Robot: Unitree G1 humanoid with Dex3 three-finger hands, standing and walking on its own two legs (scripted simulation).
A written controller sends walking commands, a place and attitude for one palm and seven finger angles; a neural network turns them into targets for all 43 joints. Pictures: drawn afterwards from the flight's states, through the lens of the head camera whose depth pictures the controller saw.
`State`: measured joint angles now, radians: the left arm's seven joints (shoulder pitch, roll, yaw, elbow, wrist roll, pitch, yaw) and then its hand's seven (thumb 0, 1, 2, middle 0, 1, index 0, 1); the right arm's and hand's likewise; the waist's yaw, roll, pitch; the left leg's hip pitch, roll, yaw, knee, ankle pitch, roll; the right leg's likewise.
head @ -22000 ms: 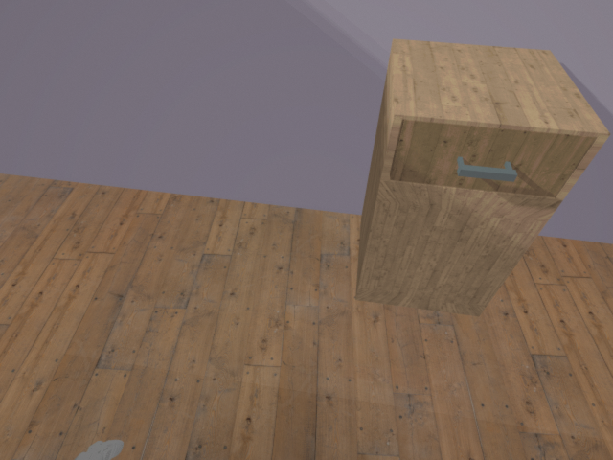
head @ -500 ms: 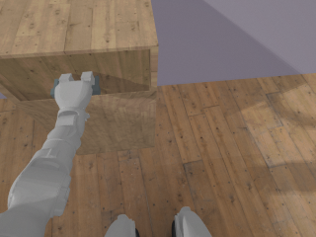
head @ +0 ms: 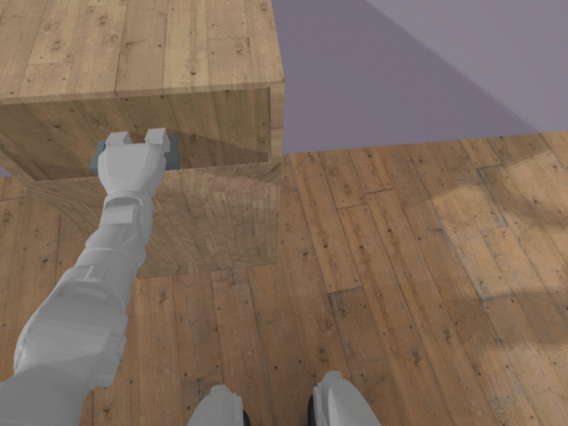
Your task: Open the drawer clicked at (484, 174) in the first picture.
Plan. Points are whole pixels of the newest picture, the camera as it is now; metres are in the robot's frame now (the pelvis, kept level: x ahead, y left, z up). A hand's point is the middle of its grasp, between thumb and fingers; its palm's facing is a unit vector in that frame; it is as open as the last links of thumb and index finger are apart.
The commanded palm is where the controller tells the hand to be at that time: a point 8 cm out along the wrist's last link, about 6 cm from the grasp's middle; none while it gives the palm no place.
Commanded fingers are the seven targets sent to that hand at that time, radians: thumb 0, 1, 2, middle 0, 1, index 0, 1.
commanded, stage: pull the drawer open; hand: left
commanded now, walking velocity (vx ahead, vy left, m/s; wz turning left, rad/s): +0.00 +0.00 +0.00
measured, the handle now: (137, 153) +0.53 +0.20 +0.00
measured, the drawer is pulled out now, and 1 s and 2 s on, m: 0.00 0.04 0.10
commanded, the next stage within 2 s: none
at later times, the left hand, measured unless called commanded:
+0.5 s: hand (145, 202) +0.45 +0.19 -0.02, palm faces -0.04 -0.05 -1.00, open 5.3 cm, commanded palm +0.40 +0.19 +0.03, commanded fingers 0.00 0.90 0.90 -0.40 -1.35 -0.40 -1.35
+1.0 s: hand (142, 210) +0.44 +0.19 -0.02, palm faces -0.05 -0.01 -1.00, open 5.3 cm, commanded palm +0.42 +0.19 +0.03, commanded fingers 0.00 0.90 0.90 -0.40 -1.35 -0.40 -1.35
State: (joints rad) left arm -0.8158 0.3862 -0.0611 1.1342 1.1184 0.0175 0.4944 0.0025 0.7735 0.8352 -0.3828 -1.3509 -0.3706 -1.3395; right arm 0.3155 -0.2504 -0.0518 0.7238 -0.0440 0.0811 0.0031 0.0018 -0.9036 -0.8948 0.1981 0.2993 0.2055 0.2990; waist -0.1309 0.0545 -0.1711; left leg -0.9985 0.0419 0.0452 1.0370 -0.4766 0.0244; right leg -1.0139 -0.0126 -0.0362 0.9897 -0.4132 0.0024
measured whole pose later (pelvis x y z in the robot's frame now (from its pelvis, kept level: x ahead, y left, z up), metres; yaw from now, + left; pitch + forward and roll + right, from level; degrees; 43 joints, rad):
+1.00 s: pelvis +0.02 +0.00 +0.01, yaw +0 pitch +22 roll -1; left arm -0.60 0.29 -0.10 0.97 1.13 0.04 0.52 0.00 0.78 0.83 -0.34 -1.34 -0.40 -1.35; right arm 0.23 -0.23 -0.06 0.70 -0.04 0.11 -0.01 0.00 -0.90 -0.89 0.20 0.30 0.20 0.30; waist -0.06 0.04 -0.18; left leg -0.86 0.03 0.04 0.97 -0.49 0.01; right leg -0.89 -0.01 -0.03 0.94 -0.43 0.00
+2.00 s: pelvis +0.03 +0.00 +0.02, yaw +0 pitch +19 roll -1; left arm -0.31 0.24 -0.17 0.69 1.15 0.11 0.56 0.00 0.79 0.84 -0.32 -1.35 -0.41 -1.35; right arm 0.17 -0.23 -0.06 0.66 -0.03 0.10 0.00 0.00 -0.90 -0.89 0.20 0.30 0.20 0.30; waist -0.01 0.03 -0.17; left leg -0.76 0.03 0.04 0.93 -0.49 0.02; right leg -0.79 -0.01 -0.03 0.89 -0.43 0.01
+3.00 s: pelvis +0.03 -0.01 +0.02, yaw -1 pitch +15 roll +0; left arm 0.25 0.23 -0.17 0.21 1.13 0.08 0.55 0.04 0.74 0.78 -0.26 -1.35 -0.40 -1.33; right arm 0.11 -0.21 -0.03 0.55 -0.04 0.07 0.04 0.01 -0.90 -0.90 0.20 0.30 0.20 0.30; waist 0.03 0.03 -0.18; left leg -0.68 0.04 0.06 0.93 -0.50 0.00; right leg -0.73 0.00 -0.01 0.93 -0.46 -0.01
